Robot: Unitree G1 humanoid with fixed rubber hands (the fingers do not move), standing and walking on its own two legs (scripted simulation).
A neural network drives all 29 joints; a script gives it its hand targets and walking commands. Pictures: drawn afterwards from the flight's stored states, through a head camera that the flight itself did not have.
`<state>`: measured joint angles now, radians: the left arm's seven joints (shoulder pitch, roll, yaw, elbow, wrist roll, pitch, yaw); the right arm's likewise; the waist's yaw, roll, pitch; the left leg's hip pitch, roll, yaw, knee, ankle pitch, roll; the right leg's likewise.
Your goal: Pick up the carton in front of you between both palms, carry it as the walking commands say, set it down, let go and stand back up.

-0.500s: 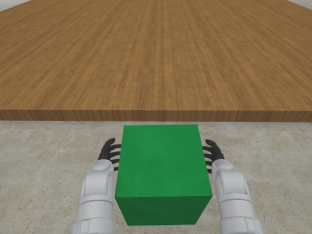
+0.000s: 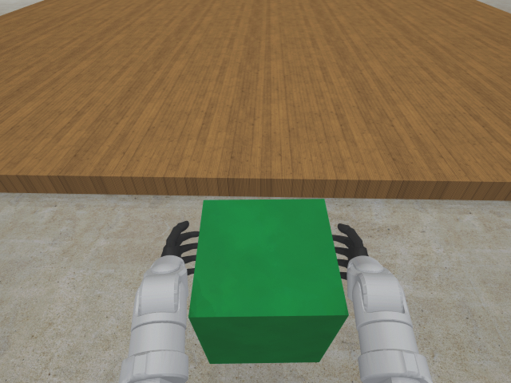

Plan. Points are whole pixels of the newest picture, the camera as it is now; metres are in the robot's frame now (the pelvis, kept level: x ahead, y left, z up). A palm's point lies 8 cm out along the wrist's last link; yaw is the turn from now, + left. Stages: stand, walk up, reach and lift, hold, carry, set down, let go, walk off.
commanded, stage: carry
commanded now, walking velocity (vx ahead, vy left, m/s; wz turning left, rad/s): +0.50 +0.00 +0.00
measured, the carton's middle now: (264, 285) +0.31 +0.00 -0.02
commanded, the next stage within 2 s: none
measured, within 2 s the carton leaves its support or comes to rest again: neither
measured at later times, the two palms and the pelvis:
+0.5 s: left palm (162, 203) +0.41 +0.18 +0.09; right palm (324, 194) +0.42 -0.12 +0.09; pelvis +0.18 +0.02 +0.00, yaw +2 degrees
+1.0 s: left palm (173, 122) +0.71 +0.21 +0.09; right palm (292, 120) +0.70 -0.09 +0.10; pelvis +0.48 +0.06 +0.00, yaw -1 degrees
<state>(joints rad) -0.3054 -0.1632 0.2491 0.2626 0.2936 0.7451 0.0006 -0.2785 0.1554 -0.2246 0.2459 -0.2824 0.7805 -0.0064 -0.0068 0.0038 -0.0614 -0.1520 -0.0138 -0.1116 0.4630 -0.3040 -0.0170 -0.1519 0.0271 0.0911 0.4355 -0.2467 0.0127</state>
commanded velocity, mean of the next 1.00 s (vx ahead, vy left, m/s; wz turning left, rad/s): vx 0.50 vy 0.00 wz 0.00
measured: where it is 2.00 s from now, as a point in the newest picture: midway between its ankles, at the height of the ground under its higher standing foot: (245, 254)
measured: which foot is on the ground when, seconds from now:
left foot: down 0.00-0.34, up 0.36-0.60, down 0.62-1.00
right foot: down 0.00-0.14, up 0.16-0.30, down 0.32-0.66, up 0.68-1.00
